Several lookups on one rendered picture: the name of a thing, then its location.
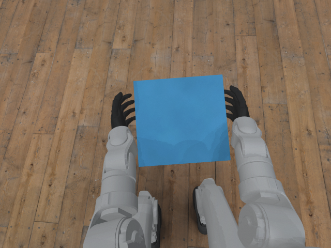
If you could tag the left robot forearm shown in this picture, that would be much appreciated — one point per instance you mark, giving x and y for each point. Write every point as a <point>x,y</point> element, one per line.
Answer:
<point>118,189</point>

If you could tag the right robot thigh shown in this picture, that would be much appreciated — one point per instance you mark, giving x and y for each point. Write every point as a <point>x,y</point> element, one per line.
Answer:
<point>220,222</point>

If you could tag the robot thigh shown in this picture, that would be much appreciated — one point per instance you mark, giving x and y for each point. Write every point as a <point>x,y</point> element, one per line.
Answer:
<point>147,216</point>
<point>220,222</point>

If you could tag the right robot forearm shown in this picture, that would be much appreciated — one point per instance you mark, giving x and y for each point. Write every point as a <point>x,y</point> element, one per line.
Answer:
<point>258,181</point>

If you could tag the right robot hand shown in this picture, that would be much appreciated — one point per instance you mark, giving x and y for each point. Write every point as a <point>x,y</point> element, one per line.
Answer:
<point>239,108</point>

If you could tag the carton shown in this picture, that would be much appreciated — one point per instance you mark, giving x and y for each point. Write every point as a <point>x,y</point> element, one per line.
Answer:
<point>181,120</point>

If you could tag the left robot hand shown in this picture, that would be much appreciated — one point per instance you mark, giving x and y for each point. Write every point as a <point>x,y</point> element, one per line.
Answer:
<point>118,117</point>

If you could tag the robot left upper arm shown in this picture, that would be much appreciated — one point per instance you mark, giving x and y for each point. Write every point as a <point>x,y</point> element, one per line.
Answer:
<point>124,232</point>

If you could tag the robot right upper arm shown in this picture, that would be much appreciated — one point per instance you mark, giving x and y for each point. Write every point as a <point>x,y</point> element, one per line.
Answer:
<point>263,225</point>

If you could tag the left robot thigh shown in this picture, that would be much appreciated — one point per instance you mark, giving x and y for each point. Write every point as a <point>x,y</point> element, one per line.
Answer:
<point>147,216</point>

